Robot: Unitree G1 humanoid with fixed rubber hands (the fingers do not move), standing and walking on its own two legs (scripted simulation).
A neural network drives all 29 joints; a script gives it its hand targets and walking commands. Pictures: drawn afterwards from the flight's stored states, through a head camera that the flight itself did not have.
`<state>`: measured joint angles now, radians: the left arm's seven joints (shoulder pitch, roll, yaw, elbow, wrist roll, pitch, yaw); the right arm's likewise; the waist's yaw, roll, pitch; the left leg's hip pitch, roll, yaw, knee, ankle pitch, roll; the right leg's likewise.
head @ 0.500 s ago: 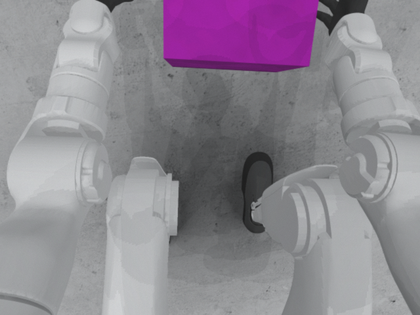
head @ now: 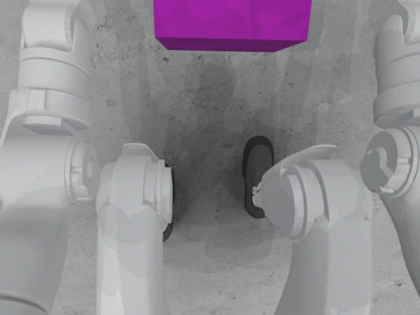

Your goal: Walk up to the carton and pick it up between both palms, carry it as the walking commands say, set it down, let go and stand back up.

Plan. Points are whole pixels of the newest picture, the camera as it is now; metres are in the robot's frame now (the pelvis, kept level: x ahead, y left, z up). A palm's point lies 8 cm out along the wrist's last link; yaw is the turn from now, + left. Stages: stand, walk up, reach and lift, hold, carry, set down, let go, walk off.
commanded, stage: set down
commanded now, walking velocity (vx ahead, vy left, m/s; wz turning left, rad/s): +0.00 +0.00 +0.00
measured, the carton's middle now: out of the picture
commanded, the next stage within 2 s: let go in 1.16 s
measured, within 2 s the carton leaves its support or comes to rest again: neither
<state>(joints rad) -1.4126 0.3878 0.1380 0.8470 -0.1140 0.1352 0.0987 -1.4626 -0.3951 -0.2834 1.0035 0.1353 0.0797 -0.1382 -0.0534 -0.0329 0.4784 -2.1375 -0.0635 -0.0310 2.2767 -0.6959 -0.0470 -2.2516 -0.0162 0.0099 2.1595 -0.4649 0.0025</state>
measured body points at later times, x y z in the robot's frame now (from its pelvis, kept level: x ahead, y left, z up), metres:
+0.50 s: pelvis -0.02 +0.00 +0.10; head +0.35 -0.02 +0.35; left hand +0.58 +0.16 -0.01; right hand +0.55 -0.24 -0.01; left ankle +0.09 +0.12 -0.33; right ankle +0.14 -0.12 -0.33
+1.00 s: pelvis -0.02 -0.01 +0.22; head +0.34 -0.03 +0.48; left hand +0.58 +0.17 +0.14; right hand +0.55 -0.24 +0.13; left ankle +0.09 +0.12 -0.33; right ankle +0.14 -0.12 -0.33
